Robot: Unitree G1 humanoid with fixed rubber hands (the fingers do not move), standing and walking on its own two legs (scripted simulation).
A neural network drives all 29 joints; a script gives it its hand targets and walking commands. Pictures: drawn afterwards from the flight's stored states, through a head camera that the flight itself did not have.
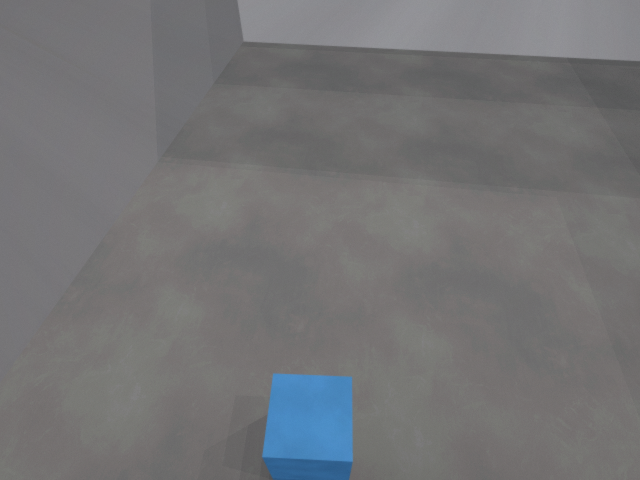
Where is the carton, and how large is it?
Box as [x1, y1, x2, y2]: [262, 373, 352, 479]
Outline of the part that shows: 273,373 262,455 273,479 348,479 352,462 351,377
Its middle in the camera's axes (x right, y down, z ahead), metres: -0.02 +0.52 +1.06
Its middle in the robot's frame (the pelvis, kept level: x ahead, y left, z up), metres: +0.38 +0.06 -0.66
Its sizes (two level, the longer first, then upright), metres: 0.210 0.200 0.250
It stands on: the floor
